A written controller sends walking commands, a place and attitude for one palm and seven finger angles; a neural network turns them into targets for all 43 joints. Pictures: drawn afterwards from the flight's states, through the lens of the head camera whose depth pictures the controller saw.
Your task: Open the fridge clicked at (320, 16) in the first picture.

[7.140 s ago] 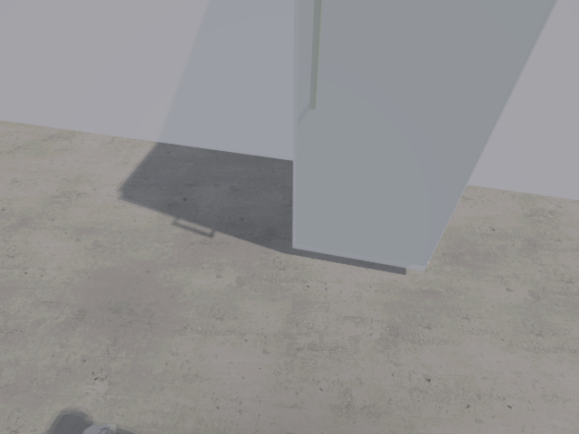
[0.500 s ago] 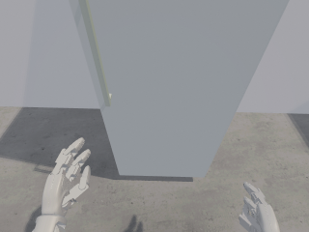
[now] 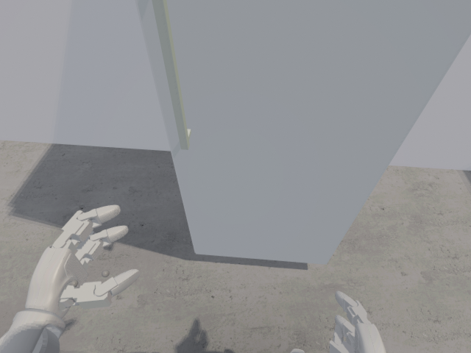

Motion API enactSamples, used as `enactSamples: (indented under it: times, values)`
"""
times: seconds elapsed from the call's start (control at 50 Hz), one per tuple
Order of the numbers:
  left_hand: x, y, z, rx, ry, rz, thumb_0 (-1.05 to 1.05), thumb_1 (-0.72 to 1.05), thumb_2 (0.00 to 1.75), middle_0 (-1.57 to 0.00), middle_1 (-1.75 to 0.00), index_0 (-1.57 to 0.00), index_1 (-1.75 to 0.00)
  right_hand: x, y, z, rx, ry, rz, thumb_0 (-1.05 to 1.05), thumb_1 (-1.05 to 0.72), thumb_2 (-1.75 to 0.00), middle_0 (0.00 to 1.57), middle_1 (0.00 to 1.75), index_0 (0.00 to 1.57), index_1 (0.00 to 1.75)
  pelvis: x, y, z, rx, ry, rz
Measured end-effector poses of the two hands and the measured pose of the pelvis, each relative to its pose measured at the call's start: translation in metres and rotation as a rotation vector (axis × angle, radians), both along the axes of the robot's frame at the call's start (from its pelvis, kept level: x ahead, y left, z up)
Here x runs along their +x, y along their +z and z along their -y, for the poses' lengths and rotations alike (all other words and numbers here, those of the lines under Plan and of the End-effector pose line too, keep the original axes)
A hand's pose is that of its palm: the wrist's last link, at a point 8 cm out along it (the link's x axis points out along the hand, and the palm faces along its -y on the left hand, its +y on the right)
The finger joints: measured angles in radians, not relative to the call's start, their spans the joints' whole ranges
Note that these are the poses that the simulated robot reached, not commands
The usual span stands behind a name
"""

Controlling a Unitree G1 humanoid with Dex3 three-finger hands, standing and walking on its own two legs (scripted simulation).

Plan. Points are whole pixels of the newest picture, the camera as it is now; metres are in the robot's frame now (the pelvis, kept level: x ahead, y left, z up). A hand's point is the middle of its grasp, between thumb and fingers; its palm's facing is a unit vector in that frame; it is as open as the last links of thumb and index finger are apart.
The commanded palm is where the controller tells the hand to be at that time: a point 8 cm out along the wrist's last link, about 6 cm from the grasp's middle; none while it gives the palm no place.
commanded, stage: raise the hand to about handle height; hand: left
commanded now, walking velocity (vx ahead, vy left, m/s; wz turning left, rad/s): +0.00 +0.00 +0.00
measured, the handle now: (174, 69) +0.54 +0.15 +0.21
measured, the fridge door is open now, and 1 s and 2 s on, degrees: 0 0 0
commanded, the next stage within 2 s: move the hooked fingers beside the handle in 1.32 s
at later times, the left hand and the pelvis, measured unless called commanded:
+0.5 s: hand (59, 219) +0.25 +0.25 +0.16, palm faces +0.05 -1.00 -0.08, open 13.5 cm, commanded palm +0.22 +0.29 +0.17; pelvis +0.01 +0.00 +0.03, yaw +0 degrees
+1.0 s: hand (45, 168) +0.29 +0.26 +0.21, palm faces +0.03 -1.00 -0.07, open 14.0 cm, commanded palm +0.25 +0.30 +0.21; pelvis +0.01 -0.02 +0.04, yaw +0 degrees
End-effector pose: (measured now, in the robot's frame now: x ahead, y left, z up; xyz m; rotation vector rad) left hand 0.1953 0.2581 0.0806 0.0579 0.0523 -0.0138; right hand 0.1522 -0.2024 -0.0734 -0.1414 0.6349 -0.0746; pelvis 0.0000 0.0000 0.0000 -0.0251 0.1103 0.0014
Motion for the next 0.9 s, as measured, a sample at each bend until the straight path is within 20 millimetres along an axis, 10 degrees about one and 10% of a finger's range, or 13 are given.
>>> enactSamples:
  times: [0.24, 0.44, 0.9]
  values:
    - [0.013, 0.033, -0.017, 0.024, 0.016, 0.067, 0.00, -0.09, 0.48, -0.28, -0.94, -0.27, -0.93, 0.003, 0.030, 0.042, -0.131, -0.027, 0.053, 0.02, -0.91, -0.90, 0.20, 0.30, 0.20, 0.30, 0.008, 0.015, -0.003, 0.004, 0.001, 0.045]
    - [0.028, 0.071, -0.039, 0.019, 0.056, 0.124, -0.01, -0.32, 0.38, -0.29, -1.09, -0.29, -1.08, 0.038, 0.056, 0.033, -0.112, 0.018, 0.168, 0.02, -0.91, -0.90, 0.20, 0.30, 0.20, 0.30, 0.011, 0.027, 0.002, 0.006, 0.007, 0.102]
    - [0.072, 0.137, -0.063, 0.020, 0.061, 0.135, -0.02, -0.50, 0.30, -0.31, -1.20, -0.30, -1.20, 0.021, 0.048, 0.041, -0.078, 0.011, 0.070, 0.02, -0.90, -0.90, 0.20, 0.30, 0.20, 0.30, 0.010, 0.041, 0.015, 0.019, 0.001, 0.147]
